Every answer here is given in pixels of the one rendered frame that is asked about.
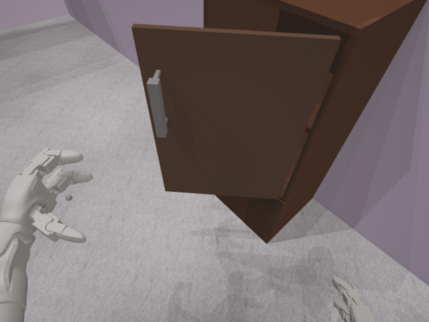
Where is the left robot hand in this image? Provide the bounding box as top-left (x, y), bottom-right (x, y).
top-left (0, 148), bottom-right (93, 243)

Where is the left robot forearm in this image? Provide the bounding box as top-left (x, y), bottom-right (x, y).
top-left (0, 221), bottom-right (36, 322)

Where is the handle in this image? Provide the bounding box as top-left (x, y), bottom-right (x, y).
top-left (147, 70), bottom-right (168, 138)

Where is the cupboard door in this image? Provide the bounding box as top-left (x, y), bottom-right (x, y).
top-left (131, 23), bottom-right (341, 199)

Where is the right robot hand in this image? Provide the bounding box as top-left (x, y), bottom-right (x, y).
top-left (327, 276), bottom-right (376, 322)

